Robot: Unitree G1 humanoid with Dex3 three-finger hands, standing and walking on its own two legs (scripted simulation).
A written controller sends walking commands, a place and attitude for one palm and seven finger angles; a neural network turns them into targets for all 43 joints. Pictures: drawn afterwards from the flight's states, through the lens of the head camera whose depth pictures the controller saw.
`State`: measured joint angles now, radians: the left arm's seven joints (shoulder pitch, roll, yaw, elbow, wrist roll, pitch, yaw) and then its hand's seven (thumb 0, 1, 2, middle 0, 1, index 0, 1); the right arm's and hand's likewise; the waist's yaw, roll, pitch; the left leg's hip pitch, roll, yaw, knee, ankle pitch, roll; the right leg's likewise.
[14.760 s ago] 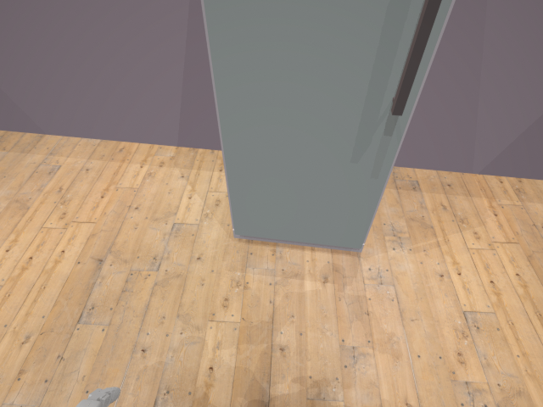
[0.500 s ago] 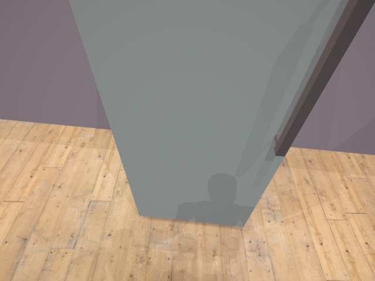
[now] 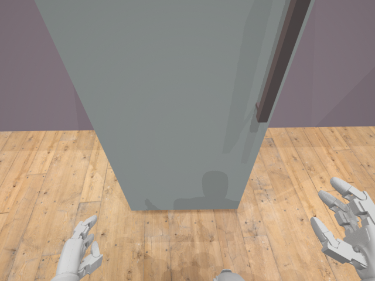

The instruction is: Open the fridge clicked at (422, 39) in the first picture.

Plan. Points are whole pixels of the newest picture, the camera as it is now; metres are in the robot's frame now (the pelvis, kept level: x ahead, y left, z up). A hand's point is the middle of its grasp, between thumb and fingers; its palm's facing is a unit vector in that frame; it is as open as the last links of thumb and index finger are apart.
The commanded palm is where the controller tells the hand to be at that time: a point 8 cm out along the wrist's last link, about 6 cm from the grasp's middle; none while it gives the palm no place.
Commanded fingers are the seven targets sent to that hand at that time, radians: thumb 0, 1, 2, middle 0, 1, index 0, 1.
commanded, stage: raise the hand to about handle height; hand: right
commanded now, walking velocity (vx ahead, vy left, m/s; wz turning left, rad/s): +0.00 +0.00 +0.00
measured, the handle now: (285, 29) +0.53 -0.19 +0.28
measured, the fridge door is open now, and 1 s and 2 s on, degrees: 0 0 0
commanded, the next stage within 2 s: move the hooked fingers beside the handle in 1.56 s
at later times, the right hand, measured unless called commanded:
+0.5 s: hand (354, 188) +0.25 -0.26 +0.15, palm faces +0.03 +1.00 -0.08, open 12.3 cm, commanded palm +0.22 -0.32 +0.16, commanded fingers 0.00 0.34 -0.37 0.29 1.10 0.29 1.10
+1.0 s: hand out of the picture +0.27 -0.29 +0.25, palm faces +0.09 +0.99 -0.11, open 13.9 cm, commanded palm +0.24 -0.33 +0.25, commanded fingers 0.00 0.50 -0.30 0.30 1.20 0.30 1.20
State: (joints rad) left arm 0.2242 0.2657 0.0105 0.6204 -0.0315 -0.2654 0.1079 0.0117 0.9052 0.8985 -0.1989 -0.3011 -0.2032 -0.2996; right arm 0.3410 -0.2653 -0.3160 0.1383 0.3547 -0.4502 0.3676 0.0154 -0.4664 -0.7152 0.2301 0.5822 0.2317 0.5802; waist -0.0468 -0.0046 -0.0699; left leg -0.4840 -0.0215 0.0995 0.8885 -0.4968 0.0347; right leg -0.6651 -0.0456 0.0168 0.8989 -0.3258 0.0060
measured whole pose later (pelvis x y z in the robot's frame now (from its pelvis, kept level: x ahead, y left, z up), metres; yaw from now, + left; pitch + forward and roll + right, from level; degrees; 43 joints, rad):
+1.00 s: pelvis +0.00 -0.01 +0.05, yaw +0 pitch -4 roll +1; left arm 0.21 0.25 -0.09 0.64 -0.09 -0.24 0.13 0.01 0.90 0.90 -0.20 -0.30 -0.20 -0.30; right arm -0.11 -0.49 -0.45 0.04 0.36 0.17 0.41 -0.01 0.49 -0.30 0.30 1.20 0.30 1.20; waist -0.07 -0.06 -0.01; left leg -0.09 -0.02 0.08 0.45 -0.29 0.02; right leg -0.27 -0.03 0.00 0.48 -0.14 0.00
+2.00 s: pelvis +0.01 -0.01 +0.05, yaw +0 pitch -3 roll +1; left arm 0.18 0.26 -0.09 0.62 -0.10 -0.16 0.12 0.01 0.90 0.90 -0.20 -0.30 -0.20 -0.30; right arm -0.31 -0.48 -0.39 0.20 0.30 0.27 0.38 -0.01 0.50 -0.30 0.30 1.20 0.30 1.20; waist -0.04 -0.06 -0.01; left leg -0.09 -0.01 0.08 0.44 -0.29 0.02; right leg -0.26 -0.02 -0.01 0.46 -0.14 0.00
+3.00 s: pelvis +0.04 -0.01 +0.04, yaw +2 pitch +3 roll +1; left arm 0.28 0.29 -0.04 0.63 -0.09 -0.08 0.11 0.01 0.90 0.90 -0.20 -0.30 -0.20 -0.30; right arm -0.65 -0.57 -0.40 0.70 0.22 0.12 0.38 -0.01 0.50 -0.30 0.30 1.20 0.30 1.20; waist 0.02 -0.03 -0.05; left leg -0.21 -0.02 0.05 0.50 -0.34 0.02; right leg -0.38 -0.03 -0.03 0.54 -0.21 0.00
